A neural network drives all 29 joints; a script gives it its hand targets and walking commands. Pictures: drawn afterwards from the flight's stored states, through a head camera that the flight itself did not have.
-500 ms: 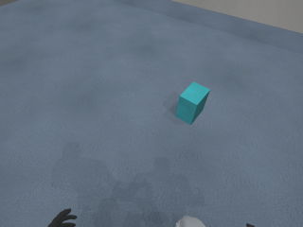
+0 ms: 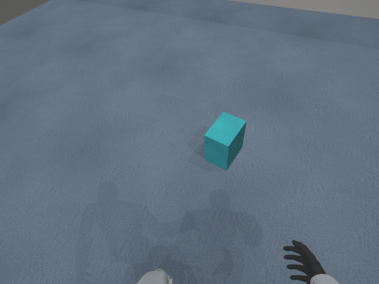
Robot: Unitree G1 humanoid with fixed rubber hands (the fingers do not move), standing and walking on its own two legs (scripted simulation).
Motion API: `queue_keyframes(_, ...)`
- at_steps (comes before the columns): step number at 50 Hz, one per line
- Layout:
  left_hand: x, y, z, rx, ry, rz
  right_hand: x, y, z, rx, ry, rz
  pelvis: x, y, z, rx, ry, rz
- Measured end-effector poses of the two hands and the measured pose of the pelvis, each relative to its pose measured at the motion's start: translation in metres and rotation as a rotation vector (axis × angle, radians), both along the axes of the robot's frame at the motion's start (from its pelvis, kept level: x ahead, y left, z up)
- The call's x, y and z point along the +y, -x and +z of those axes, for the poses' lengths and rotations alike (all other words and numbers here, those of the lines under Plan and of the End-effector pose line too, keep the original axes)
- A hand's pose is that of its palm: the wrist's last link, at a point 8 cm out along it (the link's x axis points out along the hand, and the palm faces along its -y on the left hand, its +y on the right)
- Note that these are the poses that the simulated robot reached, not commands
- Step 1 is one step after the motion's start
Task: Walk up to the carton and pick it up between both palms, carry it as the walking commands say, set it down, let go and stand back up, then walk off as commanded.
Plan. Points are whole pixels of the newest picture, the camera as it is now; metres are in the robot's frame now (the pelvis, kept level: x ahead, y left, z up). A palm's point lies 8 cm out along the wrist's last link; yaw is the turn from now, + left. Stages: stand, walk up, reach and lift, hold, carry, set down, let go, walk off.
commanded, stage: walk up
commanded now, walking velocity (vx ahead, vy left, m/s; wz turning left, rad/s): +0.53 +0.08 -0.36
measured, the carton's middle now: (224, 141) +0.95 -0.11 -0.65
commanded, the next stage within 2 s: none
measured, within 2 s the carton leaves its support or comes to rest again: neither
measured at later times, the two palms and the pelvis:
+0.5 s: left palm (130, 196) +0.34 +0.20 -0.11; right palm (329, 221) +0.29 -0.32 -0.15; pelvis +0.26 -0.06 -0.01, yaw -8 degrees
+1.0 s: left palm (154, 120) +0.64 +0.18 -0.11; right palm (296, 157) +0.49 -0.29 -0.15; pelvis +0.48 -0.06 -0.01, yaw -10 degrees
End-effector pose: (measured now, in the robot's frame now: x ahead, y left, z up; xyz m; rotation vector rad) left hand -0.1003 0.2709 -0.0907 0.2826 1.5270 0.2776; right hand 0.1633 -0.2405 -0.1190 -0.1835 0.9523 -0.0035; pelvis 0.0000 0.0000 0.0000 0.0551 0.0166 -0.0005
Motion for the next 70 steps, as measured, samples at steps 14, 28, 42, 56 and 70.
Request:
queue_keyframes(14,-0.024,-0.322,-0.028,-0.351,0.065,-0.231,-0.015,-0.017,-0.033,0.206,0.015,-0.161,-0.013,-0.142,-0.014,0.006,-0.001,-0.101)
queue_keyframes(28,-0.061,-0.424,-0.013,-0.244,0.036,-0.221,-0.088,-0.197,-0.017,0.161,0.055,-0.164,-0.056,-0.297,-0.003,-0.009,-0.009,-0.142)
queue_keyframes(42,-0.050,-0.565,-0.044,-0.169,0.087,-0.202,-0.047,-0.342,-0.019,0.166,0.049,-0.187,-0.038,-0.437,-0.011,-0.025,0.047,-0.160)
queue_keyframes(56,-0.108,-0.751,-0.019,-0.437,0.077,-0.310,-0.072,-0.372,-0.033,0.241,0.001,-0.252,-0.074,-0.510,-0.008,-0.022,0.002,-0.191)
queue_keyframes(70,-0.054,-0.711,-0.043,-0.276,0.080,-0.237,-0.065,-0.408,-0.013,0.216,0.125,-0.223,-0.028,-0.518,-0.009,-0.004,0.050,-0.179)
